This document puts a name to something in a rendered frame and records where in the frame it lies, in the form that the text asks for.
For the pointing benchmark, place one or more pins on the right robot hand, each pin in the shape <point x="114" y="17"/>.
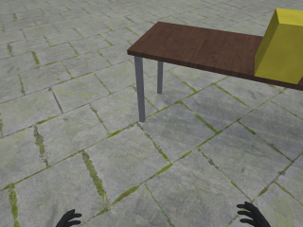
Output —
<point x="258" y="220"/>

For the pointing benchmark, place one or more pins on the carton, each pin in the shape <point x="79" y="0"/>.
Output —
<point x="280" y="53"/>

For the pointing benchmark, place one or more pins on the table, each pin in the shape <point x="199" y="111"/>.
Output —
<point x="212" y="50"/>

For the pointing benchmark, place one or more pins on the left robot hand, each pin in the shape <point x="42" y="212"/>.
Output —
<point x="64" y="222"/>

